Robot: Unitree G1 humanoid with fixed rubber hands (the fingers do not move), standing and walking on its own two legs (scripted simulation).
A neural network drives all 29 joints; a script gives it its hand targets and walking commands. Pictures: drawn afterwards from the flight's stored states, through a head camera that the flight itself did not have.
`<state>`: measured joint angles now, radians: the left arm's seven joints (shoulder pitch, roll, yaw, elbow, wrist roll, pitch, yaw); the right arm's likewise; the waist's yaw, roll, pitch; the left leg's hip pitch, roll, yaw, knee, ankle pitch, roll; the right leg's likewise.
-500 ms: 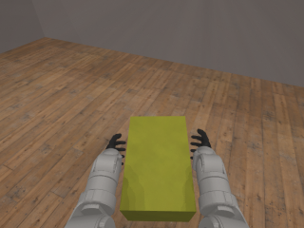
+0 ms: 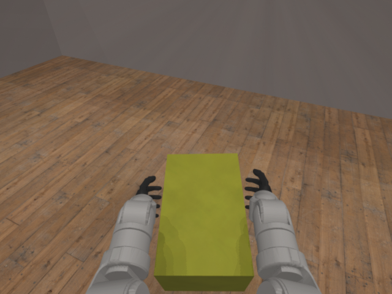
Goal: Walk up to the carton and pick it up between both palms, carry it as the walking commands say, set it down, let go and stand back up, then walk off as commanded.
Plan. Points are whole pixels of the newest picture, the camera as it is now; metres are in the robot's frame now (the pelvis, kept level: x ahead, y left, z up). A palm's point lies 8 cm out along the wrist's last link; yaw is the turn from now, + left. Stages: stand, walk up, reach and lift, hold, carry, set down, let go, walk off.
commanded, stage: reach and lift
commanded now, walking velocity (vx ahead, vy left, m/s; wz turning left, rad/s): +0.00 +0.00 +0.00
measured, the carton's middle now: (203, 218) +0.32 -0.01 -0.05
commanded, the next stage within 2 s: hold in 0.72 s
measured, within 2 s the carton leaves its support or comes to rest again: neither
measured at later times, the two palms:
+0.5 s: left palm (140, 210) +0.28 +0.13 +0.04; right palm (263, 200) +0.30 -0.14 +0.06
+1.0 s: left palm (137, 214) +0.27 +0.13 +0.04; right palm (260, 200) +0.29 -0.14 +0.06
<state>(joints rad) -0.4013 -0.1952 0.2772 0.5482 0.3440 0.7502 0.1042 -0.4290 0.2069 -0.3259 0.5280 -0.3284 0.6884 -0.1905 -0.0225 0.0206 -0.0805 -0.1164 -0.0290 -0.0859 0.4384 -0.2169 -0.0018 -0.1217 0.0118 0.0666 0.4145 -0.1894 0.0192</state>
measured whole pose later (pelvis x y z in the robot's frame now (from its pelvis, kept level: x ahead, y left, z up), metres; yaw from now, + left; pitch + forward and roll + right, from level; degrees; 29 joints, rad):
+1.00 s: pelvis -0.01 -0.01 +0.00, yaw +0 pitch -7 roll +0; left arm -0.36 -0.18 0.25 0.50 0.33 0.80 0.10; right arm -0.43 0.21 -0.28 0.54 -0.30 0.70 -0.21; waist 0.01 0.02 -0.09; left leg -0.11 -0.02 -0.10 0.43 -0.20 -0.02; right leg -0.12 0.02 0.06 0.42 -0.18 0.00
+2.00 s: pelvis -0.01 -0.02 +0.00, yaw +1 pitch -6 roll +0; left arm -0.32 -0.17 0.23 0.44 0.31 0.82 0.10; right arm -0.40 0.20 -0.24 0.51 -0.28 0.70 -0.19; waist 0.03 0.03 -0.09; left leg -0.11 -0.02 -0.11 0.42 -0.19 -0.02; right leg -0.13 0.02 0.05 0.42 -0.18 0.00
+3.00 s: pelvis -0.24 +0.03 -0.02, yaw -23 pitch +3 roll -2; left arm -0.42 -0.20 0.14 -0.08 0.08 1.27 0.35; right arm -0.46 0.21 -0.22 -0.08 -0.16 1.15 -0.28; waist 0.05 0.06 0.00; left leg -0.56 0.16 0.13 0.84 -0.43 -0.03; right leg -0.41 -0.01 -0.07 0.65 -0.28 0.00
